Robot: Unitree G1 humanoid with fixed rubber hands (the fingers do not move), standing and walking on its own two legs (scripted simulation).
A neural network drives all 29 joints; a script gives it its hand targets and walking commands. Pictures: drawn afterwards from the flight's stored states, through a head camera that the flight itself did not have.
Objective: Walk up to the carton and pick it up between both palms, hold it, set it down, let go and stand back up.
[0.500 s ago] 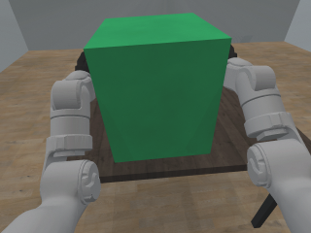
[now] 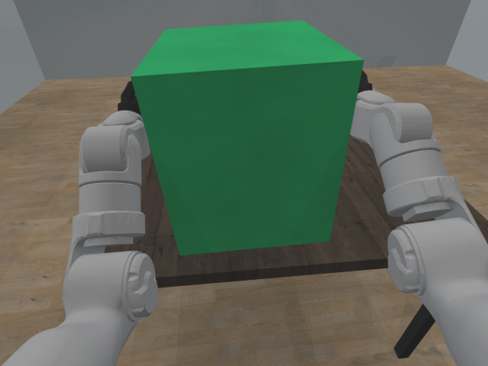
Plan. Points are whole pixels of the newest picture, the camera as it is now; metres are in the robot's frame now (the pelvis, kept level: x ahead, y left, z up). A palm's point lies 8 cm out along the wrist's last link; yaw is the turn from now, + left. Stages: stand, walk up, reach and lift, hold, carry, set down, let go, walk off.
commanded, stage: hold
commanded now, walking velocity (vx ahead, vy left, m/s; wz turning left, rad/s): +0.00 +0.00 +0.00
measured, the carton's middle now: (244, 131) +0.42 -0.01 +0.25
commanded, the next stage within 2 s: none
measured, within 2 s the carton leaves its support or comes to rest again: neither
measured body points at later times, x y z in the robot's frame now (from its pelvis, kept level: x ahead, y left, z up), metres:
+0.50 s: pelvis +0.00 +0.00 +0.00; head -0.07 +0.01 +0.44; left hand +0.40 +0.16 +0.29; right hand +0.40 -0.17 +0.31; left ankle +0.05 +0.12 -0.74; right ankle +0.04 -0.10 -0.74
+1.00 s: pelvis +0.00 +0.00 +0.00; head -0.07 +0.01 +0.44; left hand +0.40 +0.16 +0.29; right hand +0.40 -0.17 +0.31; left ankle +0.05 +0.12 -0.74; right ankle +0.04 -0.10 -0.74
